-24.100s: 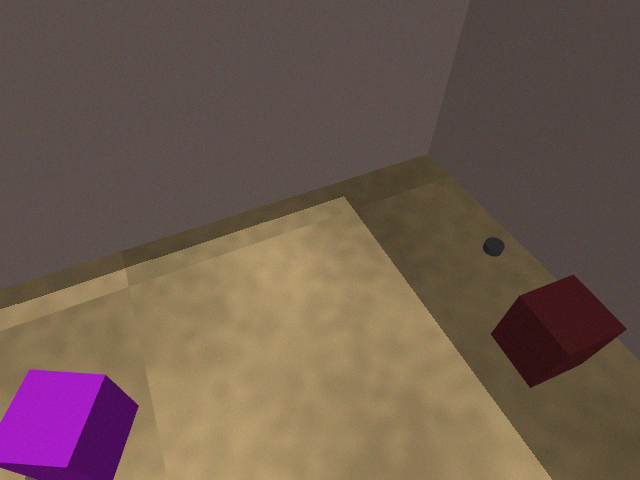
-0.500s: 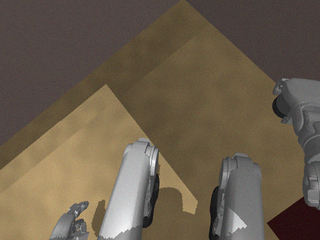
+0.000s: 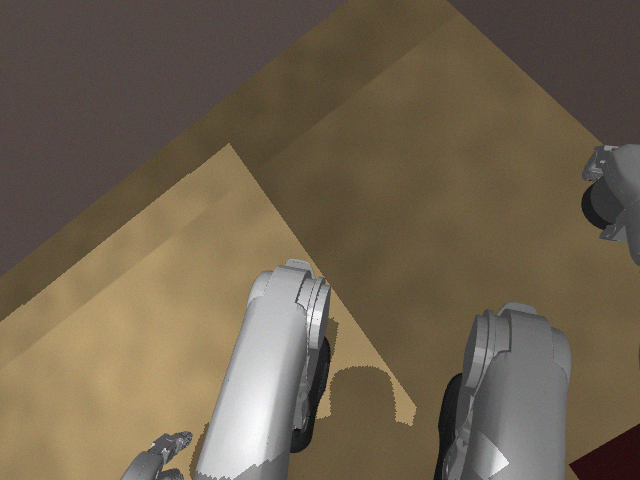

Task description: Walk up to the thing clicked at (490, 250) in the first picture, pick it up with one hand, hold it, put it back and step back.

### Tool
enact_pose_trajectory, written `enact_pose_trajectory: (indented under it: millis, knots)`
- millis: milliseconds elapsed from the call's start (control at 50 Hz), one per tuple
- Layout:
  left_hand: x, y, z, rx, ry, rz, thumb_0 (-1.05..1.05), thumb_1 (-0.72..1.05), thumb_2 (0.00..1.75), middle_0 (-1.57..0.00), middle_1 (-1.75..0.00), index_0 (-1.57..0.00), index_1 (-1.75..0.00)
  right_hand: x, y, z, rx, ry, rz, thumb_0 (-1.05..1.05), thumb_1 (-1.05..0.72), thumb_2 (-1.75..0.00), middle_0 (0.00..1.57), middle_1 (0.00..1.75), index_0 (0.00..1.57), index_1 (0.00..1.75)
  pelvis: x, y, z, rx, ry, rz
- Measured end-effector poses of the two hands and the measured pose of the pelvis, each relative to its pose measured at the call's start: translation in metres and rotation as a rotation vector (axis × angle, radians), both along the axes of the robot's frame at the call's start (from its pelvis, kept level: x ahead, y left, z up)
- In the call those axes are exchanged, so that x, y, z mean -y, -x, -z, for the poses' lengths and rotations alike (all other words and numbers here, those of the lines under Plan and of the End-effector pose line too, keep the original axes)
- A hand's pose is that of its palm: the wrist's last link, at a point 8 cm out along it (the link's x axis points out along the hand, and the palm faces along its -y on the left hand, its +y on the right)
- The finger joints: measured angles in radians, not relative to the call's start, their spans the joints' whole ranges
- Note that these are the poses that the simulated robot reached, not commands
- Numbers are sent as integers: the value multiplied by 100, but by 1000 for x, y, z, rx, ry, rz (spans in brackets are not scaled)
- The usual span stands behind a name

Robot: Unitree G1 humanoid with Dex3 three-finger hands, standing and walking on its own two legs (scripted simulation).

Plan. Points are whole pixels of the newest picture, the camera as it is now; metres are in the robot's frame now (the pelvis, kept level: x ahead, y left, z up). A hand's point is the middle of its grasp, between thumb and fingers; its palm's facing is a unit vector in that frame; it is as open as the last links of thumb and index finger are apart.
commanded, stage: crouch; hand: right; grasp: from above
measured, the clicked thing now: (618, 201) +0.48 -0.28 -0.20
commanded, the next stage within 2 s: lower in 0.14 s
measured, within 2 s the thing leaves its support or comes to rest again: rests again in 1.62 s
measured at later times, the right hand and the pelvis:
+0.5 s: hand (610, 213) +0.47 -0.28 -0.21, palm faces -0.50 +0.06 -0.87, open 9.3 cm; pelvis +0.01 +0.00 -0.03, yaw +2 degrees
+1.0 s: hand (588, 216) +0.48 -0.27 -0.27, palm faces -0.47 +0.09 -0.88, open 9.3 cm; pelvis +0.01 +0.00 -0.05, yaw +4 degrees
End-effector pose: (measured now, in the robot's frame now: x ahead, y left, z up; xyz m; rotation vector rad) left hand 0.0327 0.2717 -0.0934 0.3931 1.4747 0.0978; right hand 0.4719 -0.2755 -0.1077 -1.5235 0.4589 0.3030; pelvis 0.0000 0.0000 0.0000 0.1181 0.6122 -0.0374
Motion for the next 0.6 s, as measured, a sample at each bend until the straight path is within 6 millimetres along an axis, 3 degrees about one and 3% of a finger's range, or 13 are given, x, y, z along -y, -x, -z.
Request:
enact_pose_trajectory:
  millis: [360, 600]
  knots:
    - [-4, -1, 14, -31, 11, 37, 0, 91, 90, -20, -29, -20, -30, 3, -8, 28, -10, 0, 23, -1, -8, -44, 64, 68, 74, 61, -3, -5, 18, 7, -8, -12]
    - [-7, -4, 17, -47, -18, 86, 0, 92, 90, -20, -29, -20, -30, 5, -5, 62, -24, -29, -1, -1, -7, -44, 65, 66, 76, 59, -2, -6, 33, 29, -26, -20]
